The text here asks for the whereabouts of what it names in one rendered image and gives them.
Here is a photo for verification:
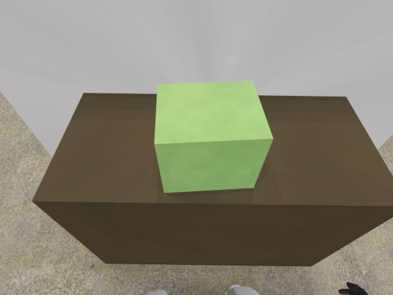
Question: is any robot right hand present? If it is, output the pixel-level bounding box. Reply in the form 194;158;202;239
338;282;368;295

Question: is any pedestal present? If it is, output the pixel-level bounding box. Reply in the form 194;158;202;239
32;93;393;267

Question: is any carton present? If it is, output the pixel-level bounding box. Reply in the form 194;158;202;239
154;81;273;193

